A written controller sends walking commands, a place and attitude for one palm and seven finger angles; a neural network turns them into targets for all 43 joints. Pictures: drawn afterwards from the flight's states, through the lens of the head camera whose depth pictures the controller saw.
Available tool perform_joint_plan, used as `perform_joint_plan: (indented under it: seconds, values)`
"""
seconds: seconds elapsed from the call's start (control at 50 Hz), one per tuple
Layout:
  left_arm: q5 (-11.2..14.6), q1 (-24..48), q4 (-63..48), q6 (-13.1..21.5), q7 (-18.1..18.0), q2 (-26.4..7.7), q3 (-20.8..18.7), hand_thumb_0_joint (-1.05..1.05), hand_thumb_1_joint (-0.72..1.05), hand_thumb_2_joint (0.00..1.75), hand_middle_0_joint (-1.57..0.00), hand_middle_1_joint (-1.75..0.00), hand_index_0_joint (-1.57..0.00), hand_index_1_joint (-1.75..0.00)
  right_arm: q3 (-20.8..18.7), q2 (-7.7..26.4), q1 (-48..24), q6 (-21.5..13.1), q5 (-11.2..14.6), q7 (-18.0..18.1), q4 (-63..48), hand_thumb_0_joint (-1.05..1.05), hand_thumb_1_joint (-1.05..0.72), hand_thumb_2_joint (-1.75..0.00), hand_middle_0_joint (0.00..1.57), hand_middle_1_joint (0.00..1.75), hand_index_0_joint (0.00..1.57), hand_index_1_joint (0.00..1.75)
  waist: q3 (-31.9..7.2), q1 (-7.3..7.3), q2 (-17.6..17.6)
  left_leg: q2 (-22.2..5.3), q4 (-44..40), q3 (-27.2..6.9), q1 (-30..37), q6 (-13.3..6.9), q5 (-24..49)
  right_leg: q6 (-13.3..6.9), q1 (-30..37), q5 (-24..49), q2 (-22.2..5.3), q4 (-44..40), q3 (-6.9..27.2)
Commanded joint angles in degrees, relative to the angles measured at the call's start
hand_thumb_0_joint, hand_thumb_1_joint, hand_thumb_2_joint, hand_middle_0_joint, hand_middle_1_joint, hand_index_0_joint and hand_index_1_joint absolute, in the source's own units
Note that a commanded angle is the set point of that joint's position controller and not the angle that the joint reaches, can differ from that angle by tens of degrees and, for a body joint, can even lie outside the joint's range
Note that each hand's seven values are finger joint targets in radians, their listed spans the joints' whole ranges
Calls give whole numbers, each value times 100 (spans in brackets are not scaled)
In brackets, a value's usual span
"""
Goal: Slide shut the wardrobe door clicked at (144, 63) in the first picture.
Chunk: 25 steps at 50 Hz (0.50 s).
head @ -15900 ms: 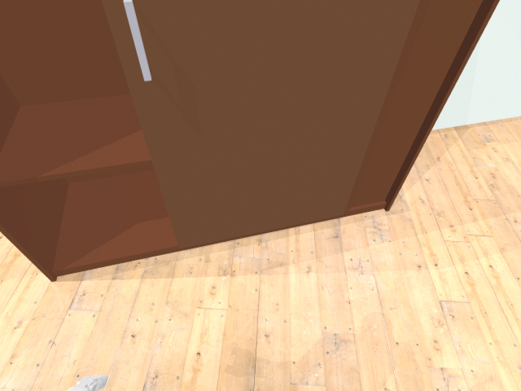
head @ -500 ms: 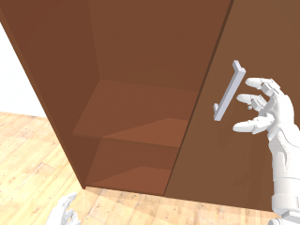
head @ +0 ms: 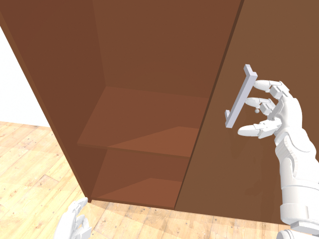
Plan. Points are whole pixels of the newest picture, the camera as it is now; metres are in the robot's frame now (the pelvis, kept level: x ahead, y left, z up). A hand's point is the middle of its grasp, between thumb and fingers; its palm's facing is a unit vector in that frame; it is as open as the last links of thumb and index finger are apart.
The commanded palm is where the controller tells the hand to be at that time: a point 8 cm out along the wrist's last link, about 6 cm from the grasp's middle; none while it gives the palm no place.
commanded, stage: feel for the door with the fingertips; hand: right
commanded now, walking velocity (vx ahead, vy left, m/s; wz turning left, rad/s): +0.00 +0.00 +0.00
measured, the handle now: (237, 98) +0.43 -0.16 +0.18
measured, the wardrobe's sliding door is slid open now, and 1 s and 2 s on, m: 0.51 0.51 0.51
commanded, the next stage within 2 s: slide the fingers in behind the handle in 0.10 s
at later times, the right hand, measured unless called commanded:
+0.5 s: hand (250, 110) +0.38 -0.17 +0.19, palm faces +0.04 +1.00 -0.02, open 13.9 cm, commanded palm +0.34 -0.23 +0.18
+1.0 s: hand (239, 110) +0.37 -0.15 +0.19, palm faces +0.04 +1.00 -0.02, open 14.0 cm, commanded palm +0.35 -0.20 +0.18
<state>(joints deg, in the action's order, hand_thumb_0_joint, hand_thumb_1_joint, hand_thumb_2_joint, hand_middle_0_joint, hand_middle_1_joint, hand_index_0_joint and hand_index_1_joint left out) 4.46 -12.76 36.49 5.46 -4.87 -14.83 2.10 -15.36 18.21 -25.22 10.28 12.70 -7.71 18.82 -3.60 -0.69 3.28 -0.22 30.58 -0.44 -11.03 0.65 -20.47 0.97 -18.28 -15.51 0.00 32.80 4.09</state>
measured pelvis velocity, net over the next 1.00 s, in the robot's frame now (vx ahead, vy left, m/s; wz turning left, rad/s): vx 0.00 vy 0.01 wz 0.00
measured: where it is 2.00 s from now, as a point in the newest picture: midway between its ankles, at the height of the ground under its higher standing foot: outside the picture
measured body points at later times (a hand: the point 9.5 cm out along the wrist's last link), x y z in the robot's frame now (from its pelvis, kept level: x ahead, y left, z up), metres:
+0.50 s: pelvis -0.01 +0.00 +0.00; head -0.02 +0.02 +0.45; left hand +0.14 +0.25 -0.10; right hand +0.37 -0.23 +0.19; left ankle -0.05 +0.13 -0.73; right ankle +0.02 -0.13 -0.73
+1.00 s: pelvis +0.00 +0.01 +0.00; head -0.02 +0.03 +0.45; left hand +0.17 +0.24 -0.09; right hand +0.37 -0.20 +0.19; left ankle -0.05 +0.13 -0.73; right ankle +0.02 -0.13 -0.73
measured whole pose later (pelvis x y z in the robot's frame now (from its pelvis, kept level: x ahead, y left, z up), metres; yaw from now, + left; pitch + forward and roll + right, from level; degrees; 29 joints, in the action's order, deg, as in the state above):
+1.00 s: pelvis +0.00 +0.01 +0.00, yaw +0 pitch +0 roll +0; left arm 4.2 -11.0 36.8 5.3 -4.6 -14.4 2.4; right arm -10.3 14.3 -25.7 11.2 12.1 -4.0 16.4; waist -3.1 -0.3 3.4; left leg 0.0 30.3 -0.1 -10.3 0.2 -20.2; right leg 1.5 -17.2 -14.7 -0.2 31.6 4.4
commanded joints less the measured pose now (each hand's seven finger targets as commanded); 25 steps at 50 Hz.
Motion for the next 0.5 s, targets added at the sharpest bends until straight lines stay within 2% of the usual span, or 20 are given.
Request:
perform_joint_plan:
  seconds: [0.0,0.02,0.04,0.08,0.1,0.14,0.16,0.18,0.24,0.3,0.34,0.38,0.4,0.44,0.46,0.48]
  values:
    - [-8,511,-811,294,-37,-673,-258,0,90,90,-20,-30,-20,-30,-136,1047,-2630,-470,80,-34,-1289,0,50,-30,30,120,30,120,-1363,-118,-92,135,-412,346,-506,-143,2141,-313,1424,1505,115,-166,-204]
    - [-2,498,-781,286,-46,-671,-254,0,90,90,-20,-30,-20,-30,11,902,-2723,-456,101,-32,-1200,0,50,-30,30,120,30,120,-1260,-161,-195,142,-436,367,-565,-139,2021,-308,1398,1405,105,-198,-183]
    - [5,507,-767,302,-49,-679,-258,0,90,90,-20,-30,-20,-30,48,889,-2955,-473,113,-25,-1213,0,50,-30,30,120,30,120,-1178,-194,-150,137,-464,360,-649,-137,1910,-305,1389,1302,104,-212,-170]
    - [-17,455,-700,297,-63,-705,-258,0,90,90,-20,-30,-20,-30,-3,995,-3031,-512,82,15,-1101,0,50,-30,30,120,30,120,-1222,-170,-278,124,-478,355,-532,-159,1851,-314,1326,1275,116,-215,-157]
    - [-7,447,-717,311,-57,-705,-275,0,90,90,-20,-30,-20,-30,47,923,-3096,-526,54,18,-1087,0,50,-30,30,120,30,120,-1286,-206,-271,137,-475,341,-620,-129,1894,-329,1408,1294,112,-203,-180]
    - [-2,409,-637,311,-62,-702,-261,0,90,90,-20,-30,-20,-30,167,844,-3360,-541,43,27,-866,0,50,-30,30,120,30,120,-1154,-261,-180,140,-497,344,-759,-141,1697,-315,1385,1147,120,-222,-137]
    - [-7,384,-618,319,-60,-715,-272,0,90,90,-20,-30,-20,-30,82,982,-3442,-573,21,39,-850,0,50,-30,30,120,30,120,-1212,-234,-99,139,-487,347,-754,-158,1618,-301,1415,1119,112,-240,-111]
    - [-21,382,-608,318,-58,-704,-268,0,90,90,-20,-30,-20,-30,201,841,-3441,-604,16,42,-833,0,50,-30,30,120,30,120,-1245,-237,-185,121,-516,339,-663,-164,1659,-321,1395,1158,121,-220,-129]
    - [-8,341,-572,340,-58,-710,-272,0,90,90,-20,-30,-20,-30,188,856,-3544,-637,18,22,-584,0,50,-30,30,120,30,120,-1188,-263,-145,137,-515,344,-791,-147,1536,-307,1378,1026,118,-245,-114]
    - [-15,348,-659,363,-23,-710,-284,0,90,90,-20,-30,-20,-30,30,972,-3113,-719,13,8,-778,0,50,-30,30,120,30,120,-1525,-137,-147,137,-459,344,-539,-155,1775,-319,1452,1242,125,-212,-133]
    - [-14,400,-705,375,-3,-693,-277,0,90,90,-20,-30,-20,-30,61,933,-2988,-752,52,-30,-946,0,50,-30,30,120,30,120,-1483,-110,-143,142,-449,358,-495,-158,1827,-309,1460,1273,124,-239,-130]
    - [-24,414,-691,366,0,-697,-250,0,90,90,-20,-30,-20,-30,-36,999,-2718,-735,102,-30,-833,0,50,-30,30,120,30,120,-1301,-60,-339,133,-497,375,-405,-160,1749,-322,1255,1149,131,-271,-139]
    - [-10,444,-740,366,10,-704,-262,0,90,90,-20,-30,-20,-30,-230,1167,-2625,-735,100,-9,-890,0,50,-30,30,120,30,120,-1291,-17,-315,143,-492,357,-443,-139,1733,-316,1241,1116,111,-292,-156]
    - [-10,523,-820,365,21,-658,-243,0,90,90,-20,-30,-20,-30,-226,1115,-2409,-693,80,32,-1099,0,50,-30,30,120,30,120,-1242,35,-106,138,-479,360,-437,-146,1698,-298,1249,1114,124,-326,-180]
    - [-16,528,-840,365,28,-655,-235,0,90,90,-20,-30,-20,-30,-253,1119,-2344,-668,83,76,-1151,0,50,-30,30,120,30,120,-1202,52,-262,143,-475,386,-417,-144,1678,-296,1209,1108,113,-358,-160]
    - [-37,549,-846,350,37,-656,-238,0,90,90,-20,-30,-20,-30,-300,1156,-2203,-660,74,119,-1276,0,50,-30,30,120,30,120,-1216,95,-261,128,-497,372,-288,-151,1772,-311,1170,1184,116,-340,-203]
